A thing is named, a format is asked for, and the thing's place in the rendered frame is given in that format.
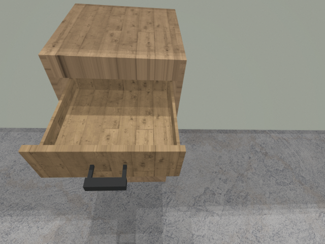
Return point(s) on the drawer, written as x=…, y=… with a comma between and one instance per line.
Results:
x=109, y=123

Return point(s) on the cabinet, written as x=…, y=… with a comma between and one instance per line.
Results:
x=116, y=42

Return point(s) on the handle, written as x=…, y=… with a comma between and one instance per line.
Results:
x=105, y=183

